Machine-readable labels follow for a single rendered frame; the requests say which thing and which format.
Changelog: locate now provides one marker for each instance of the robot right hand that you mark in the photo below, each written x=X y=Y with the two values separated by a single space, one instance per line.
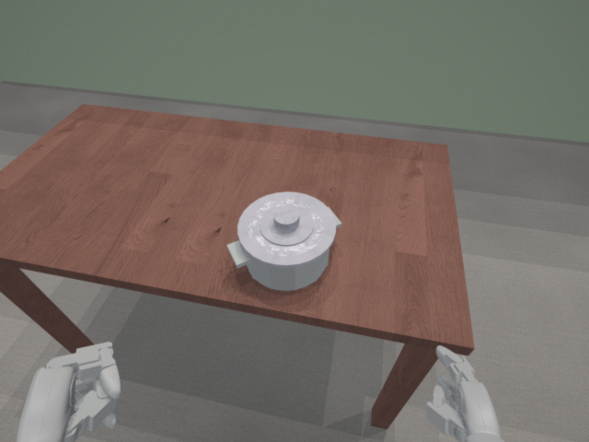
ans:
x=470 y=410

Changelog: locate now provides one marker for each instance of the robot left hand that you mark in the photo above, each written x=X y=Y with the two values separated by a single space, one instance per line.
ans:
x=54 y=394

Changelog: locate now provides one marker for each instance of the pot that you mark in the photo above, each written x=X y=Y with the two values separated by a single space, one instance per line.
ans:
x=284 y=279

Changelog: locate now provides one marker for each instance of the table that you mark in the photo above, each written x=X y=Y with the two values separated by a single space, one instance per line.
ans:
x=148 y=201

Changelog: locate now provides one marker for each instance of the knob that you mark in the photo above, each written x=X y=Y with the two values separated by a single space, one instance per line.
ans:
x=286 y=217

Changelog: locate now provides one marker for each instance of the lid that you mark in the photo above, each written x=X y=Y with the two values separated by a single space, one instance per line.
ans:
x=266 y=243

